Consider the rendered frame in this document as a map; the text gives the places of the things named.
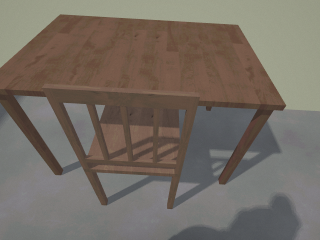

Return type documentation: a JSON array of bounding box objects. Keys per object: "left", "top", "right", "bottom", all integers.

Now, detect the chair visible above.
[{"left": 42, "top": 83, "right": 200, "bottom": 209}]

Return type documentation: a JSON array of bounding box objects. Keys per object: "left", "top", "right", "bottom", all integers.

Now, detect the table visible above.
[{"left": 0, "top": 14, "right": 286, "bottom": 185}]

